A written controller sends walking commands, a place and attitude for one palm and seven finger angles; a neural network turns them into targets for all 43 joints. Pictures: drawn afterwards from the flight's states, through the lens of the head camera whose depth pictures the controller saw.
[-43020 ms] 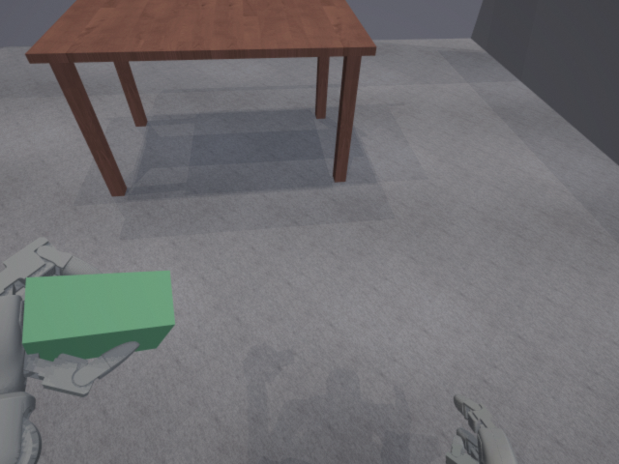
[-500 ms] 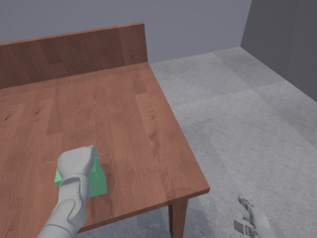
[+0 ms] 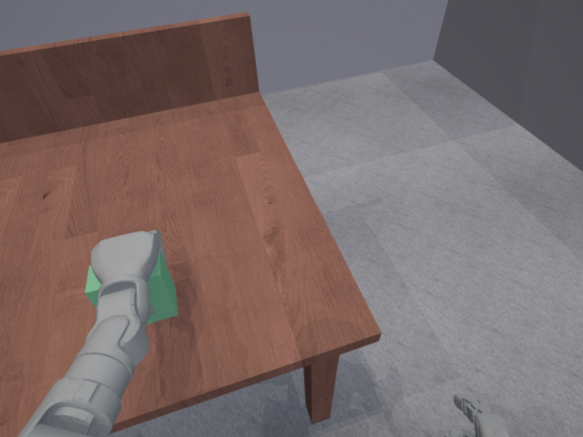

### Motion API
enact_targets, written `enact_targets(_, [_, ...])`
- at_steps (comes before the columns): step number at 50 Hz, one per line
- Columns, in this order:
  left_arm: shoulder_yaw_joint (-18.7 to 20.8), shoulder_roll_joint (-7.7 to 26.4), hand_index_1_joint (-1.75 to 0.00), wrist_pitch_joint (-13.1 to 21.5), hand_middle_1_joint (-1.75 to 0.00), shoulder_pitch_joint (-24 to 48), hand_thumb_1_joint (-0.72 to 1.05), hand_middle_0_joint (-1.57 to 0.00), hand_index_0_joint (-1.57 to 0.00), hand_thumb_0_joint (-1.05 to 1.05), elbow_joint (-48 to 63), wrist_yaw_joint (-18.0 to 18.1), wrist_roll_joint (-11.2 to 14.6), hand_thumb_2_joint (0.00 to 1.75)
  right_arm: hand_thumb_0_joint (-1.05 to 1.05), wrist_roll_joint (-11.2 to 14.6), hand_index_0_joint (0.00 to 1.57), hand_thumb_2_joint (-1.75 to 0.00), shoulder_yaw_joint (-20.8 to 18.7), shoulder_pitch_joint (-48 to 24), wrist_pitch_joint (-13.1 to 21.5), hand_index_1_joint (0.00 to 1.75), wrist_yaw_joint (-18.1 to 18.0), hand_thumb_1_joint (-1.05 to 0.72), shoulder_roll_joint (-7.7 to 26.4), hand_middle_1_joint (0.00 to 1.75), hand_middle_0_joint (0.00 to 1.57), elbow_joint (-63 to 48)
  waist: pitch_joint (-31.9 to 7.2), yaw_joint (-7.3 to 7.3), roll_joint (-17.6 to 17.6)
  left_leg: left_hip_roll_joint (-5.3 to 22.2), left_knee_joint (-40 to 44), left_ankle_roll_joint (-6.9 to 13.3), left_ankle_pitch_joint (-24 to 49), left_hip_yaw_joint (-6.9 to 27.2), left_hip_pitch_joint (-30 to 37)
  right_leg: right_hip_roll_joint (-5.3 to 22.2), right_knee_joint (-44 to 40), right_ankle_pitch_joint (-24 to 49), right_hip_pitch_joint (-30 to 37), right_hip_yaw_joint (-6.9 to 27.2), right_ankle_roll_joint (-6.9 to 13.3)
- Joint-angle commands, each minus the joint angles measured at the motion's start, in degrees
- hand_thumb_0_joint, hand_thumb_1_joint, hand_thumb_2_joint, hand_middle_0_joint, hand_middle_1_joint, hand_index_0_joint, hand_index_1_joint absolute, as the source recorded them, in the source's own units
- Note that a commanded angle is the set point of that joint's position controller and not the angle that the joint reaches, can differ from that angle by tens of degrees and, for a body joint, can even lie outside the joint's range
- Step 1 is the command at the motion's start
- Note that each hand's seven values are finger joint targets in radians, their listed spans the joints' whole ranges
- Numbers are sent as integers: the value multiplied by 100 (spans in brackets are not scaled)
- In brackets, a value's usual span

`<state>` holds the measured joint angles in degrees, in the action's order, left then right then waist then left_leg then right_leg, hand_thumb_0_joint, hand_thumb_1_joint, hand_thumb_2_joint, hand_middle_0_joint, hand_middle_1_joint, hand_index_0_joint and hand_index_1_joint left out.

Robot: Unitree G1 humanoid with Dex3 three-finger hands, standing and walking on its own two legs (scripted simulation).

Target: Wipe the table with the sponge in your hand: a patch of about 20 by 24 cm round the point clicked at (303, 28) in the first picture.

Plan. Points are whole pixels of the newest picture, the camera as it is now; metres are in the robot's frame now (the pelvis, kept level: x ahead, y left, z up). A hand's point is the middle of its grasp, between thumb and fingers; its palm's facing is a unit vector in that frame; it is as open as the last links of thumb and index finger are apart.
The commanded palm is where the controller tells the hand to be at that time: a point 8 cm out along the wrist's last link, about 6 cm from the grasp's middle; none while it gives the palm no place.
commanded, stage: wipe forward along the first lane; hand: left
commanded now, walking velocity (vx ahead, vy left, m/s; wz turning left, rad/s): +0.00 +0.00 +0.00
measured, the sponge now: (139, 298) +0.32 +0.29 -0.03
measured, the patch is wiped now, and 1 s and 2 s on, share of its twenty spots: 0.15 0.20 0.20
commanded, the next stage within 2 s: slide across to the middle lane in 1.00 s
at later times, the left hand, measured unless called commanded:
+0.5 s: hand (138, 252) +0.38 +0.30 +0.02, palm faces -0.12 +0.03 -0.99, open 9.6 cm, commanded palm +0.36 +0.29 +0.03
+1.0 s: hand (133, 229) +0.42 +0.32 +0.02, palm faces -0.13 +0.03 -0.99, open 9.6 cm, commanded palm +0.41 +0.31 +0.04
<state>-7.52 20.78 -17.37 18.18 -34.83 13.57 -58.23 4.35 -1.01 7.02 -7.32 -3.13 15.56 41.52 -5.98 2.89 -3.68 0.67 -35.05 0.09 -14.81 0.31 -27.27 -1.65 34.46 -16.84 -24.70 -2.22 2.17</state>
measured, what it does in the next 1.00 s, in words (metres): stands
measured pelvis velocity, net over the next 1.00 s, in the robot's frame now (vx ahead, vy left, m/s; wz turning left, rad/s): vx -0.01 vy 0.02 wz -0.02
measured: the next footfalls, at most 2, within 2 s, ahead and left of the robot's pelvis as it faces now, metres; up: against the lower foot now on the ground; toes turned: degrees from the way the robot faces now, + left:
none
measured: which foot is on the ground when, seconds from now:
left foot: down 0.00-1.00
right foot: down 0.00-1.00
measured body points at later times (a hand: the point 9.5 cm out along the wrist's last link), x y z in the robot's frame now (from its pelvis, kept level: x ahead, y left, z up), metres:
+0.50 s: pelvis -0.01 +0.00 -0.01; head +0.04 -0.01 +0.44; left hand +0.38 +0.29 +0.07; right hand +0.12 -0.26 -0.14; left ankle +0.03 +0.12 -0.73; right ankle +0.00 -0.10 -0.73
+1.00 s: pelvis -0.01 +0.02 -0.01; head +0.06 +0.02 +0.43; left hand +0.43 +0.32 +0.07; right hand +0.08 -0.26 -0.14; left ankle +0.03 +0.12 -0.73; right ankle +0.00 -0.10 -0.73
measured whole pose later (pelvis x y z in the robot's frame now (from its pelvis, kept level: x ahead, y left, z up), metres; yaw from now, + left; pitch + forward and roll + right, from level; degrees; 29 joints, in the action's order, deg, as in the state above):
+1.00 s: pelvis -0.01 +0.02 -0.01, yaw -1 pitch +15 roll -2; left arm -2.5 30.4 -11.1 42.9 -62.5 15.2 -60.0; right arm 4.1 -0.7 12.4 -7.7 -2.1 15.5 42.2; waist -7.6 -3.2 -2.5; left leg 1.3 -41.8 1.2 -16.4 0.4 -40.7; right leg -2.3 38.1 -16.7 -36.7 -2.2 1.1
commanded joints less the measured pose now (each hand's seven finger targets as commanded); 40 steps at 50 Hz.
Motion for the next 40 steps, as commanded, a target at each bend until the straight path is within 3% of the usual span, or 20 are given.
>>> enact_targets(1, [290, 872, -160, 3, -160, 1150, 10, -120, -120, 0, -313, 62, -57, 130, 0, 21, 20, -90, -238, -509, 190, 30, -74, -90, 751, 30, 20, -758, -797, -229, 938, -186, 260, 251, 156, 42, 261, 64, -662, 646, 163, 356, 75])
enact_targets(3, [198, 804, -160, 42, -160, 1336, 10, -120, -120, 0, -379, 57, -75, 130, 0, 15, 20, -90, -241, -496, 169, 30, -70, -90, 745, 30, 20, -760, -878, -273, 843, -181, 194, 251, 219, 14, 238, 85, -618, 814, 143, 380, 71])
enact_targets(4, [461, 1024, -160, 52, -160, 1167, 10, -120, -120, 0, -454, 60, -49, 130, 0, 8, 20, -90, -249, -474, 158, 30, -68, -90, 770, 30, 20, -758, -1006, -165, 910, -173, 214, 244, 259, 58, 186, 65, -612, 866, 259, 428, 95])
enact_targets(7, [209, 842, -160, 137, -160, 1507, 10, -120, -120, 0, -526, 64, -79, 130, 0, 13, 20, -90, -245, -400, 128, 30, -72, -90, 747, 30, 20, -783, -953, -327, 876, -168, 134, 255, 222, 12, 128, 88, -566, 847, 110, 355, 47])
enact_targets(9, [492, 1123, -160, 165, -160, 1500, 10, -120, -120, 0, -683, 90, -79, 130, 0, 14, 20, -90, -246, -361, 125, 30, -63, -90, 794, 30, 20, -777, -948, -253, 905, -156, 149, 249, 178, 79, 31, 58, -566, 756, 81, 398, 82])
enact_targets(12, [287, 983, -160, 265, -160, 1895, 10, -120, -120, 0, -824, 139, -110, 130, 0, 12, 20, -90, -259, -243, 122, 30, -63, -90, 769, 30, 20, -745, -890, -402, 879, -139, 79, 273, 68, 22, 0, 85, -553, 608, -101, 330, 34])
enact_targets(14, [576, 1327, -160, 288, -160, 1995, 10, -120, -120, 0, -984, 166, -104, 130, 0, 10, 20, -90, -249, -231, 107, 30, -88, -90, 806, 30, 20, -722, -932, -345, 868, -139, 104, 270, -23, 63, -94, 69, -575, 449, -91, 384, 54])
enact_targets(17, [334, 1159, -160, 346, -160, 2300, 10, -120, -120, 0, -1188, 196, -149, 130, 0, 17, 20, -90, -254, -93, 110, 30, -74, -90, 784, 30, 20, -683, -940, -453, 823, -126, 58, 279, -65, 32, -107, 78, -529, 368, -230, 301, 29])
enact_targets(18, [332, 1181, -160, 362, -160, 2375, 10, -120, -120, 0, -1208, 202, -153, 130, 0, 13, 20, -90, -262, -59, 108, 30, -72, -90, 783, 30, 20, -674, -1024, -464, 784, -120, 35, 283, -33, 20, -89, 84, -522, 420, -213, 305, 26])
enact_targets(19, [633, 1492, -160, 352, -160, 2336, 10, -120, -120, 0, -1343, 213, -151, 130, 0, 11, 20, -90, -267, -58, 99, 30, -83, -90, 826, 30, 20, -650, -1056, -396, 789, -119, 49, 277, -11, 79, -136, 62, -521, 411, -179, 333, 54])
enact_targets(20, [433, 1340, -160, 371, -160, 2452, 10, -120, -120, 0, -1352, 209, -146, 130, 0, 11, 20, -90, -261, 18, 91, 30, -78, -90, 809, 30, 20, -647, -1126, -471, 775, -124, 12, 291, 14, 29, -131, 81, -491, 490, -143, 303, 24])
enact_targets(22, [444, 1381, -160, 395, -160, 2520, 10, -120, -120, 0, -1461, 212, -150, 130, 0, 15, 20, -90, -266, 47, 82, 30, -70, -90, 811, 30, 20, -629, -1144, -494, 796, -110, -15, 285, 15, 18, -177, 87, -492, 522, -179, 309, 11])
enact_targets(29, [791, 1742, -160, 514, -160, 2491, 10, -120, -120, 0, -1757, 222, -158, 130, 0, -4, 20, -90, -290, 224, 40, 30, -30, -90, 866, 30, 20, -579, -1393, -413, 765, -94, -72, 280, 296, 54, -286, 53, -386, 932, -34, 341, 53])
enact_targets(30, [501, 1476, -160, 524, -160, 2585, 10, -120, -120, 0, -1756, 215, -157, 130, 0, 4, 20, -90, -288, 267, 41, 30, -25, -90, 841, 30, 20, -591, -1285, -522, 766, -96, -82, 297, 228, 34, -267, 55, -399, 845, -139, 281, 23])
enact_targets(33, [530, 1530, -160, 557, -160, 2684, 10, -120, -120, 0, -1877, 266, -228, 130, 0, -5, 20, -90, -311, 350, 36, 30, 12, -90, 855, 30, 20, -545, -1214, -535, 721, -82, -100, 296, 193, 37, -290, 40, -405, 745, -299, 271, 39])
enact_targets(34, [730, 1708, -160, 576, -160, 2750, 10, -120, -120, 0, -1891, 281, -202, 130, 0, -11, 20, -90, -313, 334, 44, 30, 6, -90, 874, 30, 20, -516, -1240, -505, 688, -58, -84, 295, 243, 69, -298, 31, -393, 787, -291, 281, 63])
enact_targets(36, [575, 1651, -160, 576, -160, 2926, 10, -120, -120, 0, -1967, 303, -236, 130, 0, -1, 20, -90, -312, 412, 29, 30, 6, -90, 883, 30, 20, -503, -1162, -618, 736, -67, -120, 301, 167, 62, -324, 25, -387, 663, -435, 238, 39])
enact_targets(38, [556, 1639, -160, 582, -160, 3054, 10, -120, -120, 0, -2058, 333, -234, 130, 0, -12, 20, -90, -322, 467, 43, 30, 21, -90, 887, 30, 20, -470, -1191, -640, 765, -50, -127, 305, 107, 49, -355, 23, -395, 587, -481, 236, 27])
enact_targets(39, [766, 1859, -160, 591, -160, 3113, 10, -120, -120, 0, -2062, 337, -208, 130, 0, -7, 20, -90, -315, 449, 53, 30, 18, -90, 898, 30, 20, -460, -1246, -579, 606, -42, -93, 290, 130, 90, -352, 19, -371, 548, -479, 243, 62])
enact_targets(40, [630, 1808, -160, 583, -160, 3193, 10, -120, -120, 0, -2105, 332, -225, 130, 0, -14, 20, -90, -315, 527, 50, 30, 11, -90, 905, 30, 20, -449, -1313, -640, 651, -52, -129, 310, 94, 71, -322, 18, -371, 499, -484, 225, 35])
